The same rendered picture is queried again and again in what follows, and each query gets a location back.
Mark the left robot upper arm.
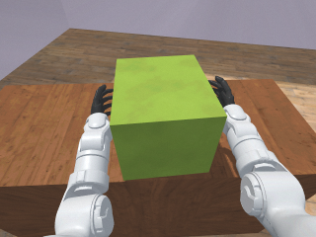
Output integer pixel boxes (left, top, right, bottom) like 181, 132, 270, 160
43, 194, 115, 237

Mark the right robot upper arm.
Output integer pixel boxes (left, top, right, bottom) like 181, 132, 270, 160
240, 171, 316, 237

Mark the robot right hand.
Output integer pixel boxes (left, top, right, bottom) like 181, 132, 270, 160
208, 76, 235, 108

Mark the robot left hand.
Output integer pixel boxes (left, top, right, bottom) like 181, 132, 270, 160
90, 84, 114, 117

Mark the robot right forearm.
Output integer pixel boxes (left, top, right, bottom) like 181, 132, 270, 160
222, 104, 306, 209

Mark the pedestal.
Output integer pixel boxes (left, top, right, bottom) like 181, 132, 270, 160
0, 79, 316, 237

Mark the robot left forearm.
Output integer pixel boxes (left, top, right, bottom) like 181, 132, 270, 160
54, 113, 113, 233

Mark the carton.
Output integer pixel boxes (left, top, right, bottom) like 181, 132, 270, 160
110, 54, 227, 181

